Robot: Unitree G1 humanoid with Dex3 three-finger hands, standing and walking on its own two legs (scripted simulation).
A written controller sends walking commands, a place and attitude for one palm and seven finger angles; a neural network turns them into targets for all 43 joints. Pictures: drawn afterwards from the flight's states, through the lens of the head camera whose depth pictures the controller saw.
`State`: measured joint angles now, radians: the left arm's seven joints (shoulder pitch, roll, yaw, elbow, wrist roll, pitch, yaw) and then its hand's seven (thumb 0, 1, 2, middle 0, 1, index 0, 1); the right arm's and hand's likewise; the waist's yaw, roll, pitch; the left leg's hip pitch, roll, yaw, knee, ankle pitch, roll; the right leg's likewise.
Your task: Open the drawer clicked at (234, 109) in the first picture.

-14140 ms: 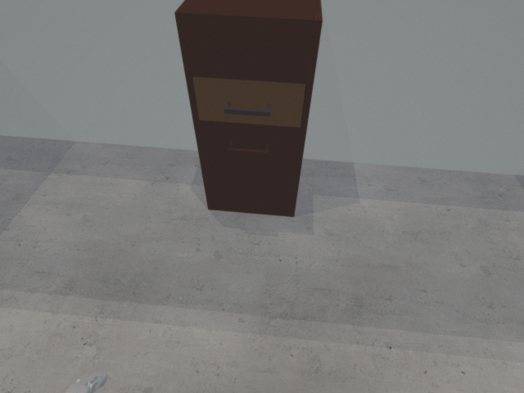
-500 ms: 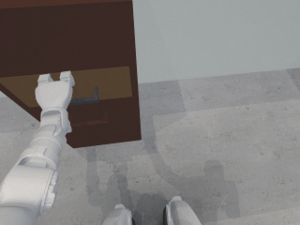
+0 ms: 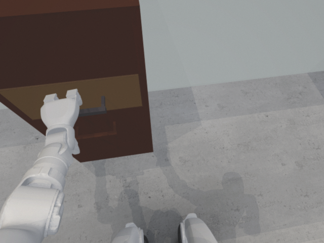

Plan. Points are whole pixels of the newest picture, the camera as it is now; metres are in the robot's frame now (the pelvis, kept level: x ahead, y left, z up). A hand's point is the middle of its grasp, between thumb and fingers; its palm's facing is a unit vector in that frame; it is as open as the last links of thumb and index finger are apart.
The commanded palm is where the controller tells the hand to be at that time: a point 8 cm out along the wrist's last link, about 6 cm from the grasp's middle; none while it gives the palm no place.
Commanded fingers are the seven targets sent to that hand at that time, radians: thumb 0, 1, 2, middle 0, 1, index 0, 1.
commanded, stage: move the hooked fingers above the handle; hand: left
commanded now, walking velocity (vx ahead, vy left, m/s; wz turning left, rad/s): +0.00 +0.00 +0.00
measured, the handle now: (79, 107) +0.52 +0.24 -0.08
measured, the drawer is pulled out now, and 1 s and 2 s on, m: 0.00 0.00 0.00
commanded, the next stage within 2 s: lower the fingers behind the handle in 0.42 s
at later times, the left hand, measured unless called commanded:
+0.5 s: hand (71, 115) +0.46 +0.23 -0.03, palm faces -0.06 -0.04 -1.00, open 13.8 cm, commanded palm +0.44 +0.22 +0.03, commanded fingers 0.00 -0.50 0.30 -0.30 -1.20 -0.30 -1.20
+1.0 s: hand (74, 123) +0.45 +0.24 -0.06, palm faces +0.00 -0.01 -1.00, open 13.8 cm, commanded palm +0.43 +0.21 -0.01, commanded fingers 0.00 -0.50 0.30 -0.30 -1.20 -0.30 -1.20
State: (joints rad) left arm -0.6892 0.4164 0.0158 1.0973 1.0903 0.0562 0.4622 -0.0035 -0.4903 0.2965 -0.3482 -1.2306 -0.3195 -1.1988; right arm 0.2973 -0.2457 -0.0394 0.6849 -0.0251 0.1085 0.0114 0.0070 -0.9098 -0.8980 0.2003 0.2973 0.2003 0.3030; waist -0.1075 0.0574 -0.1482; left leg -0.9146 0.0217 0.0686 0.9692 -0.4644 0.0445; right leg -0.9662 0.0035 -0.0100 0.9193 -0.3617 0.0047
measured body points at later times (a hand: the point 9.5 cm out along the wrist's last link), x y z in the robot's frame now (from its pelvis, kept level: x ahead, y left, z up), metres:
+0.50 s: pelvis +0.01 +0.00 +0.00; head +0.13 +0.00 +0.43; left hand +0.46 +0.23 +0.02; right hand +0.03 -0.26 -0.14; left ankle -0.01 +0.09 -0.68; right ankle +0.03 -0.12 -0.68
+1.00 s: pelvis +0.00 +0.00 -0.02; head +0.13 +0.01 +0.41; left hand +0.44 +0.23 -0.01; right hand +0.05 -0.27 -0.16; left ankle -0.01 +0.09 -0.68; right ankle +0.03 -0.12 -0.68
